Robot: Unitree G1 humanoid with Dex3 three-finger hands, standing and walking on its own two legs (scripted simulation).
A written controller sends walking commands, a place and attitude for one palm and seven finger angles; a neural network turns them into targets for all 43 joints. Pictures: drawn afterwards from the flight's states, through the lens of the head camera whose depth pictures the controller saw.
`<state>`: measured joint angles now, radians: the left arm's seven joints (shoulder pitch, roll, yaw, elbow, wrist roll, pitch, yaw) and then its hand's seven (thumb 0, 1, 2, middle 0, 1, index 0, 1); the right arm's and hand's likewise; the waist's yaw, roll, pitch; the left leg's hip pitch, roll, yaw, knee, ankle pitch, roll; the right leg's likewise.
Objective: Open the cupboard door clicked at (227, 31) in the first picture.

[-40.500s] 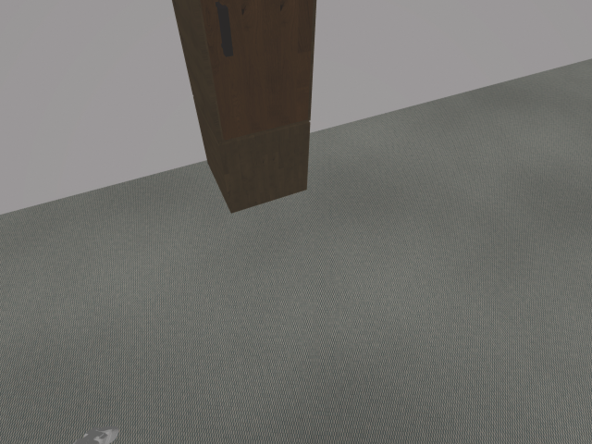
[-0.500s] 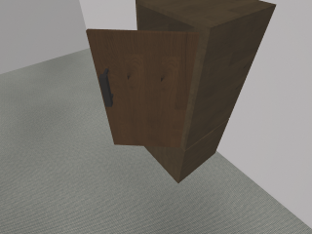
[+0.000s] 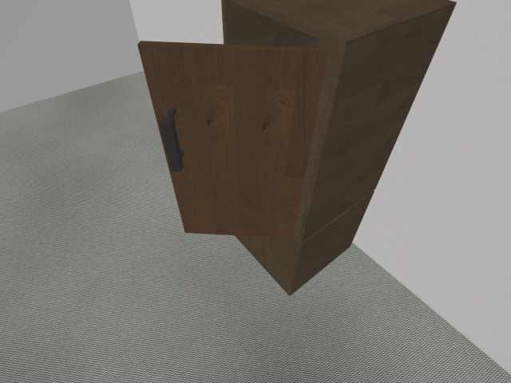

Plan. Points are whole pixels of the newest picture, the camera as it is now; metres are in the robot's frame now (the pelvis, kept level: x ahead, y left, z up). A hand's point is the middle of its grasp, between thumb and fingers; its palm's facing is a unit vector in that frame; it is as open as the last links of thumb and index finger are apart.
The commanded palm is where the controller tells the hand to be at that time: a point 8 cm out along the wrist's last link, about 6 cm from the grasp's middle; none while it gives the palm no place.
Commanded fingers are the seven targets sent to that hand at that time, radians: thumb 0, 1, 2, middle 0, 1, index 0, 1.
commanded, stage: shuffle to correct the standing spot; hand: left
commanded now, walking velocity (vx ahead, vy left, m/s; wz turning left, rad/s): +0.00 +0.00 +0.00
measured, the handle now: (174, 139) +0.59 +0.22 +0.05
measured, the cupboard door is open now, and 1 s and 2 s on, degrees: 48 48 48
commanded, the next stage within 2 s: come to a stop and stand still in 0.18 s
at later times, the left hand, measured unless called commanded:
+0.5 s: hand out of the picture +0.02 +0.16 -0.18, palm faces +0.06 -0.99 -0.14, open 7.3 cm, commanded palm none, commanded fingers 0.00 0.90 0.90 -0.20 -0.30 -0.20 -0.30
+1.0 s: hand out of the picture +0.04 +0.18 -0.16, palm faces +0.00 -0.97 -0.25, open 7.3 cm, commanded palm none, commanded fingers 0.00 0.90 0.90 -0.20 -0.30 -0.20 -0.30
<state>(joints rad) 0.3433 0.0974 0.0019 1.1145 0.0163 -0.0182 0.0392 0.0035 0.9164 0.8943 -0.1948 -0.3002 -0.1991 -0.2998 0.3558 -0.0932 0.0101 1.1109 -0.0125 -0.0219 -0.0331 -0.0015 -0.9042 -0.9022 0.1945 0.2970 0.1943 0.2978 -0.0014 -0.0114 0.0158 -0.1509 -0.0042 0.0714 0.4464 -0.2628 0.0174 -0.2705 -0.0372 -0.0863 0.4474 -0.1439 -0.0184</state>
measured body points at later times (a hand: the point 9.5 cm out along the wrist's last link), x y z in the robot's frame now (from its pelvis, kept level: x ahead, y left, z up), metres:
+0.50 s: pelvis +0.04 +0.01 +0.00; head +0.05 +0.02 +0.45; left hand +0.02 +0.22 -0.17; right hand -0.02 -0.19 -0.16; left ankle -0.01 +0.11 -0.74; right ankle +0.06 -0.11 -0.74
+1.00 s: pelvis +0.02 +0.00 +0.00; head +0.00 -0.03 +0.45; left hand +0.04 +0.23 -0.14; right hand +0.03 -0.23 -0.17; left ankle -0.01 +0.11 -0.74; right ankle +0.06 -0.11 -0.74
